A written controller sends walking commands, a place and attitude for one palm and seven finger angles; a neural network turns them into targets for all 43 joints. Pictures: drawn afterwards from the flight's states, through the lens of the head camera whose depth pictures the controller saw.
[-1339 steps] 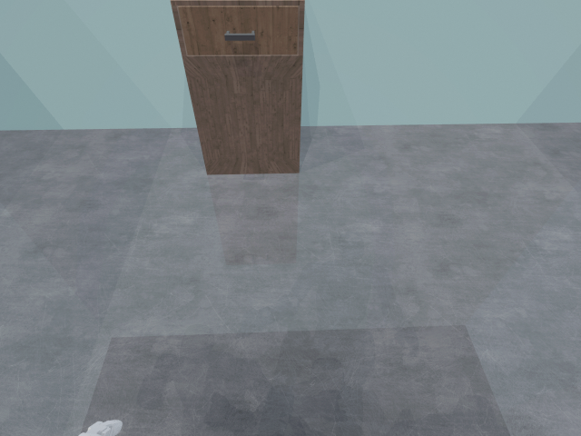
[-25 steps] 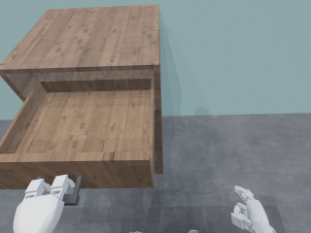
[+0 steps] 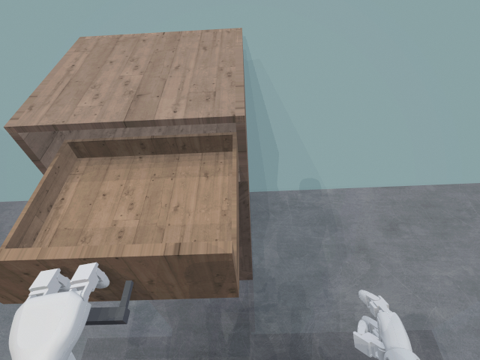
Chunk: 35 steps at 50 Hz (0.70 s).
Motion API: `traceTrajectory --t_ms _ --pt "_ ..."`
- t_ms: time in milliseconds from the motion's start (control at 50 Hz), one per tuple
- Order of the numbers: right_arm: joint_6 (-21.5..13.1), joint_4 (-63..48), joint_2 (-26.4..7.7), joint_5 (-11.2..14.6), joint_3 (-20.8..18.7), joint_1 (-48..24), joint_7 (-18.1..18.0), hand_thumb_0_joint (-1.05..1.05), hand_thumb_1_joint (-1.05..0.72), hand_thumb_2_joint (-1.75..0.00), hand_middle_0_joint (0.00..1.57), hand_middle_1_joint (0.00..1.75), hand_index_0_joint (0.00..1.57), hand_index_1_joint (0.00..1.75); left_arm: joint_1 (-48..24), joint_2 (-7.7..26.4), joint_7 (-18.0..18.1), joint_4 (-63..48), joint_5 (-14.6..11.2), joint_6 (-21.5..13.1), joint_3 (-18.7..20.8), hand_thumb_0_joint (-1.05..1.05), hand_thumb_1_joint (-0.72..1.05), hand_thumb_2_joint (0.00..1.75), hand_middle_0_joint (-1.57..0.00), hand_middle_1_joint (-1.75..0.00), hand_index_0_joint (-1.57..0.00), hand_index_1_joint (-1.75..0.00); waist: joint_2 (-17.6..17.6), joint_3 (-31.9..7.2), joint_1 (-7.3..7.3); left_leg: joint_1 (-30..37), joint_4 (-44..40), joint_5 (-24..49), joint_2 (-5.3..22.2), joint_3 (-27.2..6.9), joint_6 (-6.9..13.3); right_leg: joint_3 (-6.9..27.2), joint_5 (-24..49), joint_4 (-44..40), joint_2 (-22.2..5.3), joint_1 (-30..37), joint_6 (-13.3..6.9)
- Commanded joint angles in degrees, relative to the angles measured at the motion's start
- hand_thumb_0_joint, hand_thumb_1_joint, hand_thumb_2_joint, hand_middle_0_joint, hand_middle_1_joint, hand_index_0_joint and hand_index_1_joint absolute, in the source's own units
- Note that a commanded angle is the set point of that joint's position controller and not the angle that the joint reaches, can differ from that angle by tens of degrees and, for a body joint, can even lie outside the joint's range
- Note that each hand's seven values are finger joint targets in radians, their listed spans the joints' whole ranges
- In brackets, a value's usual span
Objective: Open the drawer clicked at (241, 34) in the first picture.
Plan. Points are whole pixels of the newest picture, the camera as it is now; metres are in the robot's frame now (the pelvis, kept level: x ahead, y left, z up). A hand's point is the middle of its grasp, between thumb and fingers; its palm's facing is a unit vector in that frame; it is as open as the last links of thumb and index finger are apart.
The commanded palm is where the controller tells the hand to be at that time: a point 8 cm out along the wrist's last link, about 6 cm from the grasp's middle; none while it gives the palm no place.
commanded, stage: lift the hand off the handle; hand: left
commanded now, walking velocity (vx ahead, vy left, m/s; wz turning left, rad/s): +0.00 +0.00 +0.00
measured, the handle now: (94, 302) +0.20 +0.27 +0.00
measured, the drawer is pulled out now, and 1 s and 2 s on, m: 0.30 0.30 0.30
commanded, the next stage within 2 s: draw the hand back to the body in 0.94 s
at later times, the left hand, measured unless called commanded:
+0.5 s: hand (49, 310) +0.16 +0.27 +0.10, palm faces +0.06 -0.08 -0.99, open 13.5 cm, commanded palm +0.13 +0.26 +0.16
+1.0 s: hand (23, 289) +0.16 +0.27 +0.15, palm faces +0.09 -0.12 -0.99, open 13.8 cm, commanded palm +0.12 +0.26 +0.20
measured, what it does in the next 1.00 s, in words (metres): stands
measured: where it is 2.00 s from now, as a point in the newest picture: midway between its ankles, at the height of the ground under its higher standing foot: outside the picture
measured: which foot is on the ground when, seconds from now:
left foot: down 0.00-1.00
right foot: down 0.00-1.00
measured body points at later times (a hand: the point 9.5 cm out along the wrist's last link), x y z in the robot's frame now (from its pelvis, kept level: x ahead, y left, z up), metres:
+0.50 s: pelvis +0.02 +0.02 +0.02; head +0.02 -0.02 +0.47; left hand +0.15 +0.27 +0.15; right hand +0.24 -0.18 -0.06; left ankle -0.03 +0.13 -0.70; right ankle +0.03 -0.10 -0.70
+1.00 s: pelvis +0.03 +0.03 +0.03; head +0.01 +0.00 +0.48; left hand +0.15 +0.27 +0.21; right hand +0.26 -0.16 -0.03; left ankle -0.03 +0.13 -0.70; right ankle +0.03 -0.10 -0.70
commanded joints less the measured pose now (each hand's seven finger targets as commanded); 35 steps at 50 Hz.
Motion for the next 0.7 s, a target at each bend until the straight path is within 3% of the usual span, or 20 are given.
traceTrajectory --t_ms 0,80,140,180,240,260,340,460,500,540,580,640,680 --pt "-2.9 -10.0 -5.7 0.1 -2.0 -8.6 -0.3 0.0 -0.9 -0.9 0.2 0.3 0.2 0.3 -3.2 9.5 1.8 -12.9 -1.2 1.1 8.6 0.0 -0.5 0.3 -0.3 -1.2 -0.3 -1.2 -1.3 -4.9 0.19 2.8 -9.3 11.4 -0.5 1.5 1.8 1.5 6.6 -10.9 -1.6 8.8 -0.2" --pt "-3.0 -10.6 -5.7 0.3 -1.9 -8.4 -0.3 0.0 -0.9 -0.9 0.2 0.3 0.2 0.3 -1.4 9.8 -1.1 -15.9 -2.2 1.5 7.7 0.0 -0.5 0.3 -0.3 -1.2 -0.3 -1.2 -2.2 -5.9 1.06 4.8 -10.6 13.1 -0.5 1.5 2.0 1.2 9.0 -12.0 -1.9 11.8 0.1" --pt "-2.9 -10.8 -5.6 0.3 -1.6 -8.5 -0.1 0.0 -0.9 -0.9 0.2 0.3 0.2 0.3 -3.8 9.5 -2.9 -18.5 -2.3 1.3 6.2 0.0 -0.5 0.3 -0.3 -1.2 -0.3 -1.2 -0.2 -3.7 0.79 6.4 -12.1 13.3 -0.1 1.4 1.8 0.7 7.7 -13.0 -2.0 11.3 0.0" --pt "-2.9 -11.2 -5.6 0.2 -1.3 -8.3 0.1 0.0 -0.9 -0.9 0.2 0.3 0.2 0.3 -3.8 9.7 -3.8 -19.3 -2.2 1.1 6.0 0.0 -0.5 0.3 -0.3 -1.2 -0.3 -1.2 -0.9 -2.6 1.06 6.9 -12.7 13.4 0.0 1.2 1.9 0.3 6.7 -13.7 -2.0 11.5 0.0" --pt "-2.9 -12.0 -5.5 0.2 -1.3 -8.0 0.3 0.0 -0.9 -0.9 0.2 0.3 0.2 0.3 -1.8 10.2 -4.8 -22.3 -2.4 1.0 6.4 0.0 -0.5 0.3 -0.3 -1.2 -0.3 -1.2 -0.1 -3.7 1.95 8.9 -13.3 15.7 0.2 1.5 1.8 0.5 9.1 -14.5 -2.1 13.4 -0.2" --pt "-2.8 -12.1 -5.6 0.2 -1.2 -7.6 0.3 0.0 -0.9 -0.9 0.2 0.3 0.2 0.3 -1.9 11.1 -4.9 -23.3 -2.4 0.9 7.2 0.0 -0.5 0.3 -0.3 -1.2 -0.3 -1.2 -1.3 -4.4 1.89 9.3 -13.1 16.5 0.2 1.5 1.8 0.5 10.1 -14.7 -2.1 13.8 -0.1" --pt "-2.5 -12.6 -5.6 0.4 -1.0 -7.4 0.7 0.0 -0.9 -0.9 0.2 0.3 0.2 0.3 0.8 11.9 -5.8 -26.3 -2.9 1.0 8.3 0.0 -0.5 0.3 -0.3 -1.2 -0.3 -1.2 0.9 -4.3 2.51 11.2 -13.9 19.5 0.7 1.7 1.4 0.5 12.7 -15.5 -2.1 15.2 -0.3" --pt "-1.6 -13.9 -5.8 1.0 -0.8 -7.5 1.7 0.0 -0.9 -0.9 0.2 0.3 0.2 0.3 5.2 10.4 -7.9 -30.1 -4.7 2.4 7.4 0.0 -0.5 0.3 -0.3 -1.2 -0.3 -1.2 0.1 -3.1 2.74 12.3 -15.4 22.7 1.4 1.6 1.2 -0.5 15.8 -16.8 -2.3 17.5 0.1" --pt "-1.6 -14.3 -5.8 1.3 -0.8 -8.1 1.7 0.0 -0.9 -0.9 0.2 0.3 0.2 0.3 5.5 11.0 -8.5 -31.2 -5.3 3.2 8.5 0.0 -0.5 0.3 -0.3 -1.2 -0.3 -1.2 -1.1 -2.9 2.79 12.8 -15.9 23.2 1.6 1.4 1.0 0.1 16.4 -17.6 -2.2 18.3 0.1" --pt "-1.2 -14.6 -5.7 1.6 -0.6 -7.4 2.0 0.0 -0.9 -0.9 0.2 0.3 0.2 0.3 5.4 10.6 -9.7 -32.2 -5.5 3.9 7.2 0.0 -0.5 0.3 -0.3 -1.2 -0.3 -1.2 -0.8 -1.7 2.7 13.0 -16.9 22.7 2.0 1.4 1.1 -1.1 14.9 -18.0 -2.5 18.3 0.3" --pt "-0.8 -14.8 -6.0 1.6 -0.4 -7.5 1.9 0.0 -0.9 -0.9 0.2 0.3 0.2 0.3 4.6 12.4 -10.8 -32.6 -5.4 4.7 8.5 0.0 -0.5 0.3 -0.3 -1.2 -0.3 -1.2 -2.3 -1.3 2.85 13.0 -17.7 22.0 2.0 1.5 1.2 -1.0 15.0 -18.8 -2.6 19.4 0.5" --pt "-0.4 -15.4 -5.9 2.3 0.1 -7.5 1.8 0.0 -0.9 -0.9 0.2 0.3 0.2 0.3 6.4 13.7 -12.3 -34.3 -6.1 5.5 9.8 0.0 -0.5 0.3 -0.3 -1.2 -0.3 -1.2 -1.2 -2.1 3.46 14.2 -18.5 24.7 2.3 1.7 1.0 -0.9 17.6 -19.2 -2.8 21.9 0.5" --pt "-0.1 -16.3 -6.2 2.5 0.2 -7.7 2.1 0.0 -0.9 -0.9 0.2 0.3 0.2 0.3 6.3 12.7 -13.4 -37.1 -6.6 6.1 8.2 0.0 -0.5 0.3 -0.3 -1.2 -0.3 -1.2 -0.8 -1.7 3.26 14.9 -18.9 26.5 2.6 1.5 0.9 -1.6 18.1 -19.6 -3.0 21.9 0.8"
